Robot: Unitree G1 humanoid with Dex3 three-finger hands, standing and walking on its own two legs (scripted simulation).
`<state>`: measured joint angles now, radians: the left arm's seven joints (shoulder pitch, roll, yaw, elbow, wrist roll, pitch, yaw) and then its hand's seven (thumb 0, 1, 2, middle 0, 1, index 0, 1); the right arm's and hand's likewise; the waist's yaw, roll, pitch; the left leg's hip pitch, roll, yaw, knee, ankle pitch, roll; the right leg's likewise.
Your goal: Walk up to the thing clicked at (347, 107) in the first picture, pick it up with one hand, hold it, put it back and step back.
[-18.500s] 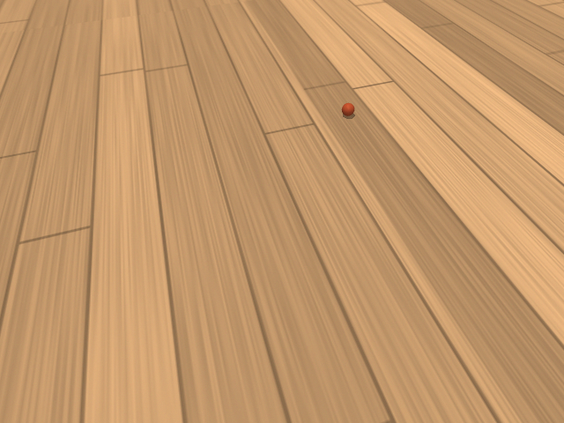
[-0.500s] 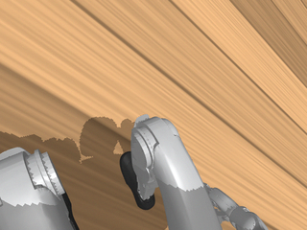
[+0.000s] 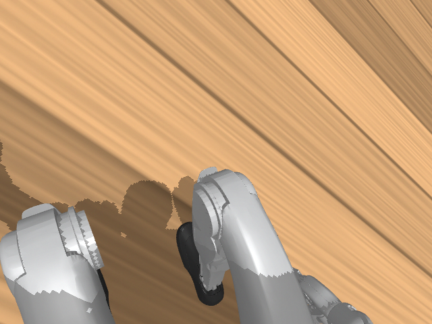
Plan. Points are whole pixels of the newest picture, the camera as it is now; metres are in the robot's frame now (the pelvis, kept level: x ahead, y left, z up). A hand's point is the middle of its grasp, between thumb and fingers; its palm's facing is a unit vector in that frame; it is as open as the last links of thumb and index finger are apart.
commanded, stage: settle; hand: left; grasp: from above
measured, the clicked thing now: out of the picture +0.43 +0.37 -0.25
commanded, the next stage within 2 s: lift in 0.60 s
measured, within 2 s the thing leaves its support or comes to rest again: neither
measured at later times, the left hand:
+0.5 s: hand out of the picture +0.40 +0.36 -0.13, palm faces -0.43 -0.14 -0.89, open 9.3 cm
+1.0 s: hand out of the picture +0.38 +0.36 -0.06, palm faces -0.45 -0.15 -0.88, open 9.3 cm
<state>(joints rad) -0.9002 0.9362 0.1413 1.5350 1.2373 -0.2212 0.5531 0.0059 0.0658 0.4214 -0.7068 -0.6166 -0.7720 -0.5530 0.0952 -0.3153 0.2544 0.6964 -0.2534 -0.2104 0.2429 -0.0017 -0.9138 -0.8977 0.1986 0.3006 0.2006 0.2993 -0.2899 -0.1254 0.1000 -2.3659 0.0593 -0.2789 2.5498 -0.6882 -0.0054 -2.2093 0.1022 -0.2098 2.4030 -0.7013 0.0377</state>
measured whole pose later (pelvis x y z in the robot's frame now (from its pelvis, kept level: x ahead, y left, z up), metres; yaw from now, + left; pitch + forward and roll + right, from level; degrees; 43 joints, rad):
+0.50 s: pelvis +0.00 -0.01 +0.02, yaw +5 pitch +30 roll -10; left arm -0.87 0.78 0.07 1.28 1.16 -0.17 0.28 0.00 0.05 0.43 -0.73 -0.59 -0.80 -0.54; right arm 0.13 -0.30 0.12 0.69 -0.13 -0.07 0.20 0.00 -0.92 -0.90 0.20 0.30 0.20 0.30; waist -0.20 -0.02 0.00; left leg -2.34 0.05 -0.18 2.43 -0.64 0.00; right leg -2.20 0.07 -0.14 2.35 -0.70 0.02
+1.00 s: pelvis -0.01 -0.01 +0.07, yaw +8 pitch +33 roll -8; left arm -0.80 0.71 0.04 1.12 1.11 -0.14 0.14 -0.01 0.04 0.46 -0.73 -0.59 -0.79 -0.56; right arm 0.20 -0.27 0.05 0.69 -0.07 0.01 0.12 0.00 -0.93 -0.90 0.20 0.30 0.20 0.30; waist -0.16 0.02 -0.09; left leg -2.24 0.05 -0.13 2.27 -0.61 0.01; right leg -2.12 0.05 -0.10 2.22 -0.68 0.02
